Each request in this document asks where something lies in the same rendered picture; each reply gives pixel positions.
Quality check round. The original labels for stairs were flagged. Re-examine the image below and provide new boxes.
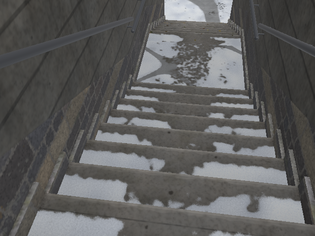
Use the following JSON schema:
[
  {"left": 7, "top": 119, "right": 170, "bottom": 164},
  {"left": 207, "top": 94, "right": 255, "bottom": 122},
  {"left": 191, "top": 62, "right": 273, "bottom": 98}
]
[
  {"left": 153, "top": 20, "right": 238, "bottom": 35},
  {"left": 28, "top": 82, "right": 315, "bottom": 236}
]

